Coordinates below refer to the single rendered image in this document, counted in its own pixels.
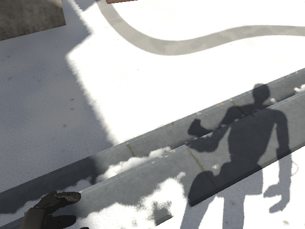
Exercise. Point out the robot left hand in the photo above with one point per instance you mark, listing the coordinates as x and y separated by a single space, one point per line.
40 215

